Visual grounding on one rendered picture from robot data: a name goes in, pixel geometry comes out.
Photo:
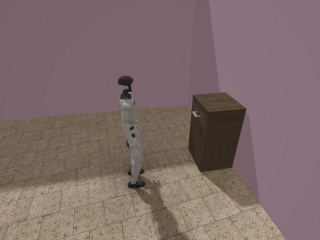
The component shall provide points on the robot right upper arm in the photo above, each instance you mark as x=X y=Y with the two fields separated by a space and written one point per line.
x=126 y=108

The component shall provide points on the drawer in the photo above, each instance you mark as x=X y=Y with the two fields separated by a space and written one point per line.
x=202 y=118

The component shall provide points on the handle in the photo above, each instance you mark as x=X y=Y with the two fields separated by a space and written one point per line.
x=194 y=113

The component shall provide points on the left robot thigh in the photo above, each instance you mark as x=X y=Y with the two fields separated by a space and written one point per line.
x=138 y=136

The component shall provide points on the cabinet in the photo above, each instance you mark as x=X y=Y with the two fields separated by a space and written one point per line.
x=214 y=147

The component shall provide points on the robot right forearm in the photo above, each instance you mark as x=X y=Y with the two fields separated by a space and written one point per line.
x=129 y=137

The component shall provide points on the right robot foot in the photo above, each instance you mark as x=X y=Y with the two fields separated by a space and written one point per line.
x=137 y=184

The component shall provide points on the robot right hand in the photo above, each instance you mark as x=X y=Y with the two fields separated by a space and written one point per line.
x=136 y=154

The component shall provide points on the robot left hand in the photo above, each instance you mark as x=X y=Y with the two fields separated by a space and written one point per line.
x=136 y=122

